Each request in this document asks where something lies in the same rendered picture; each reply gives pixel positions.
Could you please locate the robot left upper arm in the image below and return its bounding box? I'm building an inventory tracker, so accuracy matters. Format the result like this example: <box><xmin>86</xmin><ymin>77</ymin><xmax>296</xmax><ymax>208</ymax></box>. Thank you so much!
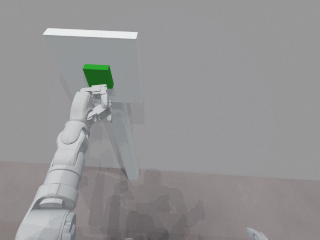
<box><xmin>18</xmin><ymin>209</ymin><xmax>77</xmax><ymax>240</ymax></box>

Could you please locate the right robot hand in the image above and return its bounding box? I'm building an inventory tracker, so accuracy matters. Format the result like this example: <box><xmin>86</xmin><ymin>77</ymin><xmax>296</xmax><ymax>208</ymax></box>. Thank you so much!
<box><xmin>246</xmin><ymin>227</ymin><xmax>268</xmax><ymax>240</ymax></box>

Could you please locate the panel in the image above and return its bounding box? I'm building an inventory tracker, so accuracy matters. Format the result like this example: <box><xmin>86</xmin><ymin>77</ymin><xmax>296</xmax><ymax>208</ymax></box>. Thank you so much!
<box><xmin>42</xmin><ymin>28</ymin><xmax>143</xmax><ymax>181</ymax></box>

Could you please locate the left robot forearm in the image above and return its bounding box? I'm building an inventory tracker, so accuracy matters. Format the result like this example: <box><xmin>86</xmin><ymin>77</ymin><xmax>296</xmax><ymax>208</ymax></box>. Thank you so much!
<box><xmin>15</xmin><ymin>120</ymin><xmax>90</xmax><ymax>240</ymax></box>

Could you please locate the left robot hand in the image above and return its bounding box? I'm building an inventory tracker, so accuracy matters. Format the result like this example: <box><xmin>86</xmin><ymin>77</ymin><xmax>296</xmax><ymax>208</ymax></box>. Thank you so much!
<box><xmin>69</xmin><ymin>84</ymin><xmax>113</xmax><ymax>129</ymax></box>

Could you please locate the button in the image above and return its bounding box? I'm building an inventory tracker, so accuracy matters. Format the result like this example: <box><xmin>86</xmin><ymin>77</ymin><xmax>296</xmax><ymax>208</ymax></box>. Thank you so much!
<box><xmin>83</xmin><ymin>64</ymin><xmax>114</xmax><ymax>89</ymax></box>

